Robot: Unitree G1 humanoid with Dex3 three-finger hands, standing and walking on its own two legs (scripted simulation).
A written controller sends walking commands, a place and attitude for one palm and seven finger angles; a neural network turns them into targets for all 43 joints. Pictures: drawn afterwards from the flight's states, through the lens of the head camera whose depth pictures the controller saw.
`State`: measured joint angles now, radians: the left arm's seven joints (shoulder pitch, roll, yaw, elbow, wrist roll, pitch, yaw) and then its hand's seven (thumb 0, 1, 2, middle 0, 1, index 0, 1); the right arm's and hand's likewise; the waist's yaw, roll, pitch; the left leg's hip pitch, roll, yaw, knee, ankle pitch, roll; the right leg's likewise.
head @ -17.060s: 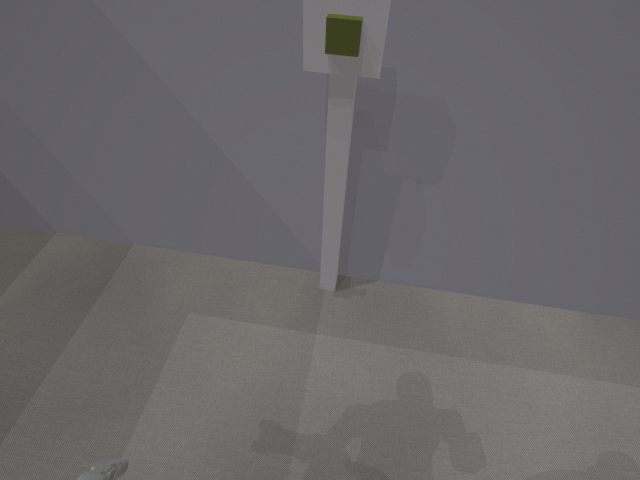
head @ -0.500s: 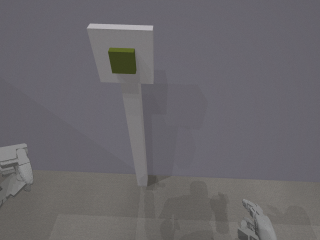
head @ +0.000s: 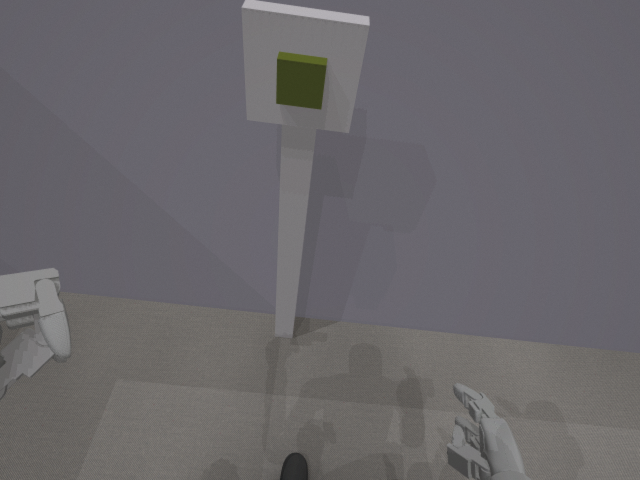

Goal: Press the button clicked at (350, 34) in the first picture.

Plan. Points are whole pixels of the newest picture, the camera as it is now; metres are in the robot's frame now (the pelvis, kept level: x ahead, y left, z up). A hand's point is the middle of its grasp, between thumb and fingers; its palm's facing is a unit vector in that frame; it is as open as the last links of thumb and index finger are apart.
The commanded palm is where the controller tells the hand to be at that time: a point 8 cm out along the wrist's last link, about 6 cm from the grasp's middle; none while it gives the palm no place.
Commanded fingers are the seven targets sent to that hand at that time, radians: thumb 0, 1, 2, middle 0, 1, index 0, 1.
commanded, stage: step back with the hand held close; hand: left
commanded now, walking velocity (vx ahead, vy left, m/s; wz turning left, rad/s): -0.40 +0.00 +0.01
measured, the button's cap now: (301, 80) +0.61 +0.11 +0.18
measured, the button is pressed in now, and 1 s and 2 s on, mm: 0 0 0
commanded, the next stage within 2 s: stop stepping back and stand still in 0.16 s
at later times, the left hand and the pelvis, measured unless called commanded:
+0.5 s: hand out of the picture +0.04 +0.34 +0.17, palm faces +0.37 -0.87 -0.32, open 3.1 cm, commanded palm +0.00 +0.37 +0.18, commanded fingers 0.00 0.90 0.90 -1.30 -1.50 -1.30 -1.50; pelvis -0.14 +0.09 -0.04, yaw -1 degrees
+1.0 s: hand out of the picture -0.12 +0.46 +0.18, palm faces +0.54 -0.77 -0.33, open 3.1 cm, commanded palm -0.19 +0.47 +0.18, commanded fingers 0.00 0.90 0.90 -1.30 -1.50 -1.30 -1.50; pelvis -0.30 +0.19 -0.02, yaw +3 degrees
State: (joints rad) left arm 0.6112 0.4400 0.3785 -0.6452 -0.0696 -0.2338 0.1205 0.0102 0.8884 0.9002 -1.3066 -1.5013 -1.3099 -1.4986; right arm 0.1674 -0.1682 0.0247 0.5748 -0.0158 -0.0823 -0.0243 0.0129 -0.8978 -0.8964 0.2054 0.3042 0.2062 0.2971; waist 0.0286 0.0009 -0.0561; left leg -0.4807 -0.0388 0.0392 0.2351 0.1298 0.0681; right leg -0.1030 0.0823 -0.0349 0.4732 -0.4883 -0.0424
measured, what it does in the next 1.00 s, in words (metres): walks backwards: right foot, then left foot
